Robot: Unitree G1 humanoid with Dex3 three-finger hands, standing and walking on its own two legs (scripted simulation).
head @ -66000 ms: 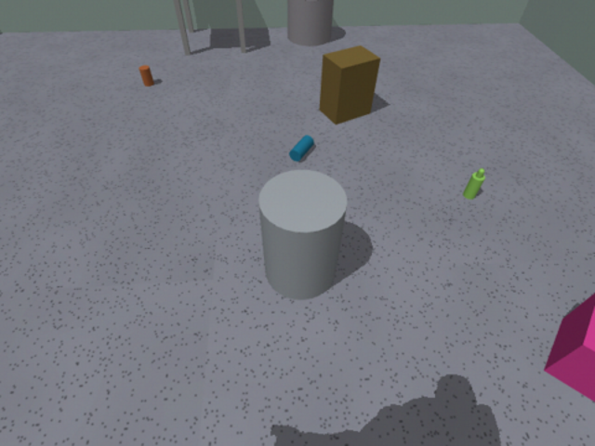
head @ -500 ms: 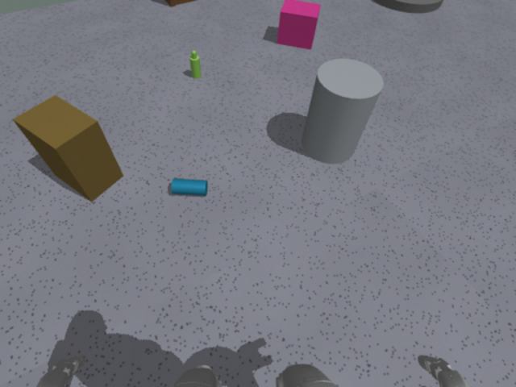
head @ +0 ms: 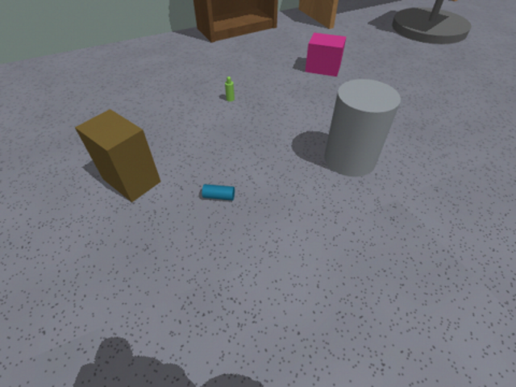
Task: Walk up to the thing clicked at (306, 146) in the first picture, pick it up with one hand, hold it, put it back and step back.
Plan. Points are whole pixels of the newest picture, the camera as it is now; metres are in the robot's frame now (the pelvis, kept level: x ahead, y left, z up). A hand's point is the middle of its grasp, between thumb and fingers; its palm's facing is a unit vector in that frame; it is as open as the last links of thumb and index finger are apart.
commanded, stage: step back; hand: left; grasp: from above
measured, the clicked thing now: (218, 192) +1.11 +0.24 -0.72
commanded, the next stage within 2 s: stand in 0.78 s
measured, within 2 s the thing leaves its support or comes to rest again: neither
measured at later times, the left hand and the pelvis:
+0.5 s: hand out of the picture +0.09 +0.26 -0.14, palm faces +0.04 -0.92 -0.39, open 7.4 cm; pelvis +0.04 -0.01 +0.00, yaw +1 degrees
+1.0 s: hand out of the picture +0.15 +0.26 -0.14, palm faces -0.02 -0.94 -0.34, open 7.3 cm; pelvis +0.07 +0.01 +0.02, yaw +0 degrees
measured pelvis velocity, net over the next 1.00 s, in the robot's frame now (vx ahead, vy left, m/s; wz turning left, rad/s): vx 0.07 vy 0.01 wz -0.01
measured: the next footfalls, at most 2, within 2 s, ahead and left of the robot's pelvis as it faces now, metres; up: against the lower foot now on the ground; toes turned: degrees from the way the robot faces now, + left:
left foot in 0.50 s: +0.14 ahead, +0.13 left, +0.00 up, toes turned +2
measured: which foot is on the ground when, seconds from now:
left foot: down 0.00-0.22, up 0.24-0.48, down 0.50-1.00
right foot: down 0.00-1.00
